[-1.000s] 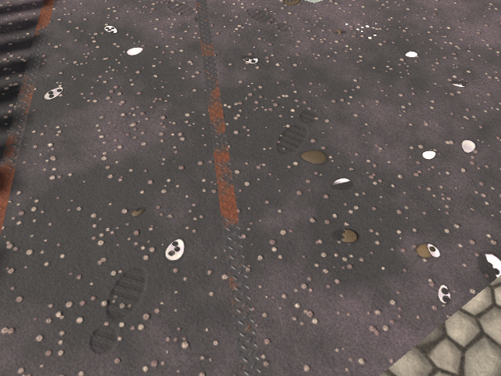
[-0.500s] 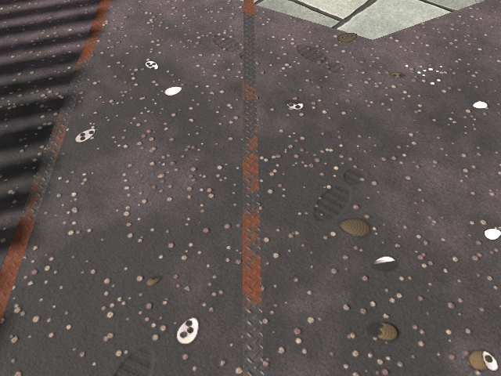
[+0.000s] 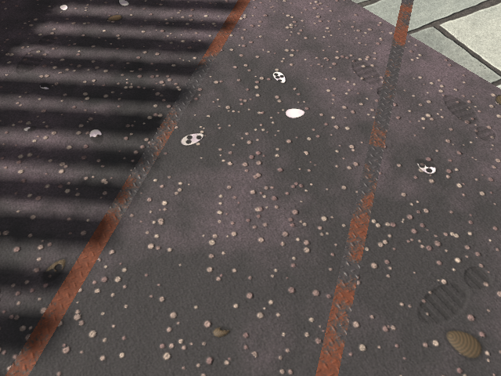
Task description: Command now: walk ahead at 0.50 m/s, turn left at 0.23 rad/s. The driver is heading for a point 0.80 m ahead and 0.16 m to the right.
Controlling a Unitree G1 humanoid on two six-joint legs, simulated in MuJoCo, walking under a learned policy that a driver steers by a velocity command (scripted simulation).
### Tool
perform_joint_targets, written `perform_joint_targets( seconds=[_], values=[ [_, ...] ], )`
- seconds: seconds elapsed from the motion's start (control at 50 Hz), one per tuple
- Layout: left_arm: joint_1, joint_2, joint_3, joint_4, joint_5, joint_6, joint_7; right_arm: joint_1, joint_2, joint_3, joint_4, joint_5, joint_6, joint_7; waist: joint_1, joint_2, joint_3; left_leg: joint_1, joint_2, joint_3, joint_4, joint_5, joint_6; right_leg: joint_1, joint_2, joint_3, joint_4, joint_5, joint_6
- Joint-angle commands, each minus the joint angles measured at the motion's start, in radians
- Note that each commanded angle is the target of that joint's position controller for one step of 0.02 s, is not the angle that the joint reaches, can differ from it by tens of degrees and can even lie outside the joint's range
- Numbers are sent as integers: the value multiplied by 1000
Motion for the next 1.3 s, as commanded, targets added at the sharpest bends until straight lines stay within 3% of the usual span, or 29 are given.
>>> perform_joint_targets(
  seconds=[0.02, 0.06, 0.12, 0.24, 0.34, 0.4, 0.42, 0.44, 0.46, 0.48, 0.5, 0.52, 0.54, 0.56, 0.64, 0.7, 0.78, 0.9, 0.94, 0.98, 1.0, 1.02, 1.04, 1.06, 1.08, 1.1, 1.14, 1.2, 1.3],
  values=[
    [-75, 120, 26, -84, 9, -38, 7, 106, -106, -27, -16, -10, -26, -7, -58, 46, -142, 403, 277, -371, -319, 196, 185, -405, -74, 88, 49, 98, -32],
    [-24, 97, 27, -66, 16, -8, 5, 81, -92, -22, -19, -20, -36, -9, -13, 66, -127, 296, 255, -318, -382, 216, 183, -317, -91, 96, -13, 156, -26],
    [-79, 72, 22, -84, 30, 16, 10, 117, -128, -28, 5, -16, -50, -22, -10, 38, -74, 261, 248, -251, -441, 266, 188, -374, -90, 88, -146, 266, 6],
    [-256, 39, 3, -128, 27, 5, -10, 201, -140, -26, 54, -8, -45, -42, -72, 60, -15, 285, 198, -133, -467, 206, 129, -366, -30, 47, -514, 585, 14],
    [-350, 54, -5, -170, 19, -6, -36, 269, -153, -33, 108, 2, -31, -47, -95, 73, 24, 438, 269, -147, -409, 224, 116, -397, -2, 53, -638, 521, -26],
    [-267, 99, 9, -159, 19, -13, -46, 241, -175, -39, 114, 4, -17, -53, -33, 105, -29, 507, 286, -144, -298, 485, 81, -268, 41, 23, -665, 401, -72],
    [-159, 126, 25, -128, 23, -14, -43, 219, -176, -38, 111, 5, -11, -55, 28, 106, -95, 494, 253, -113, -171, 649, 61, -114, 79, -11, -682, 398, -96],
    [12, 175, 49, -76, 29, -12, -36, 221, -148, -25, 105, 0, -7, -56, 97, 75, -211, 392, 195, -71, 45, 629, 29, 145, 56, 14, -655, 421, -130],
    [153, 268, 71, -53, 48, -10, -28, 329, -60, 2, 86, -14, -17, -50, 79, -119, -380, 42, 79, -30, 435, 264, -36, 544, -199, 390, -651, 349, -264],
    [188, 230, 59, -35, 29, -3, -33, 347, -26, 17, 99, -5, -39, -42, 77, -290, -469, -197, -50, -119, 672, -363, -67, 686, -310, 779, -842, 164, -359],
    [124, 170, 37, -46, 17, -4, -33, 265, -123, -5, 83, 20, -59, -36, 91, -203, -349, -316, 17, -193, 767, -353, -45, 611, -276, 710, -878, 36, -306],
    [47, 132, 27, -68, 23, -4, -28, 178, -138, -6, 57, 34, -69, -35, 78, -140, -237, -346, 72, -161, 754, -269, -27, 475, -243, 569, -891, 49, -266],
    [-23, 111, 18, -80, 35, -5, -28, 133, -134, -7, 49, 25, -70, -40, 47, -66, -149, -317, 121, -134, 687, -183, -25, 316, -210, 465, -924, 131, -248],
    [-65, 81, 8, -87, 47, -10, -28, 131, -134, -16, 52, 10, -61, -47, 13, -66, -111, -258, 157, -139, 617, -129, -24, 208, -177, 396, -950, 211, -232],
    [-58, 99, 8, -69, 43, -21, -24, 153, -77, -11, 58, -1, -26, -52, -35, -71, -69, -199, 191, -126, 476, -41, -54, 81, -144, 261, -1040, 359, -247],
    [-15, 126, 15, -54, 39, -16, -6, 59, -73, -9, 31, -11, -26, -51, -15, -46, -45, -268, 192, -114, 304, 123, -84, 116, -130, 191, -1061, 448, -238],
    [45, 134, 14, -34, 26, -7, 3, -72, -43, 5, 2, -5, -37, -36, 30, -51, -20, -213, 148, -65, 63, 301, -88, 135, -85, 98, -1064, 472, -199],
    [137, 146, 22, 14, 17, 24, 7, -205, -59, 13, -52, 5, -52, -2, 57, -60, 20, -233, 112, -65, -84, 211, -53, 323, -166, 126, -971, 540, -190],
    [114, 164, 28, 9, 14, 33, 11, -139, -95, 0, -43, 5, -60, 2, 2, -83, -16, -120, 81, -57, -114, 135, -30, 344, -175, 148, -890, 690, -173],
    [74, 139, 17, -12, 18, 38, 12, 143, -182, -42, 37, -7, -67, -11, -136, -65, -199, 311, 78, -53, -109, 167, 24, 213, -88, 98, -580, 819, -124],
    [100, 70, -5, -43, 38, 34, 11, 306, -261, -63, 63, -26, -64, -24, -169, 79, -363, 650, 302, -317, -91, 129, 96, -56, 12, 39, -236, 490, -74],
    [208, -13, -28, -40, 22, 13, 6, 320, -277, -59, 76, -22, -58, -18, -111, 324, -476, 848, 470, -725, -226, -28, 212, -347, 142, 97, 23, -137, -41],
    [135, 107, 1, -34, -4, 1, 3, 288, -176, -33, 66, -12, -58, -20, -140, 206, -382, 776, 431, -677, -264, -135, 170, -440, 79, 182, 123, -123, -46],
    [58, 133, 11, -59, -16, -4, 2, 215, -138, -21, 57, -9, -60, -26, -129, 162, -243, 638, 402, -518, -288, -106, 126, -484, 34, 156, 125, -29, -55],
    [18, 120, 12, -64, -8, -3, 10, 140, -122, -13, 50, -19, -62, -24, -96, 91, -169, 491, 365, -421, -317, 53, 110, -437, 2, 138, 88, 50, -49],
    [15, 109, 20, -60, 5, 6, 17, 89, -96, -6, 49, -27, -66, -20, -62, 85, -113, 376, 331, -320, -334, 250, 105, -384, -15, 139, 45, 85, -40],
    [78, 58, 19, -45, 8, 34, 19, 57, -72, 0, 64, -40, -73, -14, -4, 98, -110, 266, 300, -190, -346, 522, 115, -269, -21, 137, -5, 94, -26],
    [49, 21, 12, -67, 25, 57, 22, 41, -102, -4, 92, -36, -74, -27, 26, 84, -93, 212, 284, -78, -365, 691, 134, -262, -10, 116, -166, 184, 0],
    [-87, 18, -6, -101, 37, 56, 1, 73, -138, -6, 138, -23, -45, -49, -20, 87, -129, 242, 241, 9, -353, 663, 110, -134, 18, 47, -495, 430, 6]
  ],
)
